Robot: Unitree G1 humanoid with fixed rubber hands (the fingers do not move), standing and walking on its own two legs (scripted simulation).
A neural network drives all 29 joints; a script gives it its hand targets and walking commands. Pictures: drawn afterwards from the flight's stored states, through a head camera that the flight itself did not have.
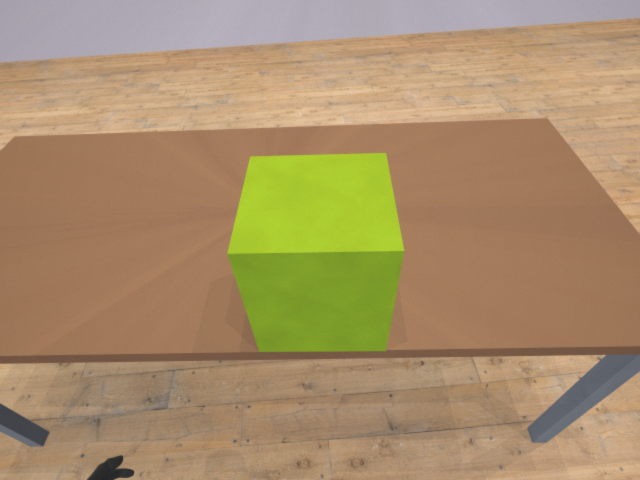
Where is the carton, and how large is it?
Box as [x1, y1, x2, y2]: [227, 153, 403, 351]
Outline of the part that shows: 385,153 250,156 227,254 259,351 385,350 403,254 402,241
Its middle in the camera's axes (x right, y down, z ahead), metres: +0.00 +0.03 +0.61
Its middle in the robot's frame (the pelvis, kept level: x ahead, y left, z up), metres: +0.45 +0.01 +0.01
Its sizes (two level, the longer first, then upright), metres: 0.210 0.200 0.250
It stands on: a table, 0.64 m high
